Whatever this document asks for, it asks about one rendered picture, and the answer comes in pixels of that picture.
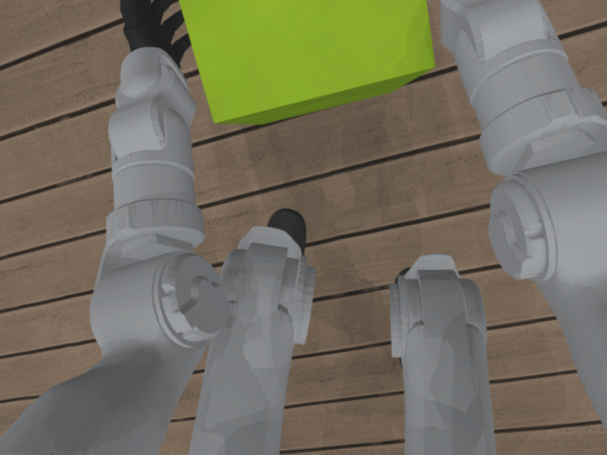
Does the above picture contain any robot right thigh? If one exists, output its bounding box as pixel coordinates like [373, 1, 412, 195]
[389, 270, 497, 455]

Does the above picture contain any robot left upper arm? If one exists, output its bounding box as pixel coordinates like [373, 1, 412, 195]
[0, 250, 229, 455]

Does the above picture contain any left robot hand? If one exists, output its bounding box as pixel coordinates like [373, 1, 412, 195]
[120, 0, 192, 70]

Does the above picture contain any robot right upper arm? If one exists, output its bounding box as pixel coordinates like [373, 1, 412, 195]
[487, 151, 607, 431]

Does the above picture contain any carton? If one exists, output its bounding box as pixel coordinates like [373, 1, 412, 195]
[179, 0, 435, 125]

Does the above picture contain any right robot forearm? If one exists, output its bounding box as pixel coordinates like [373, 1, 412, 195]
[440, 0, 607, 176]

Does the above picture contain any left robot forearm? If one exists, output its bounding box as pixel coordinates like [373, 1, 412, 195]
[93, 46, 205, 292]

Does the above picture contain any left robot foot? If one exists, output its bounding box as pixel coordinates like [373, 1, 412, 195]
[267, 209, 306, 255]

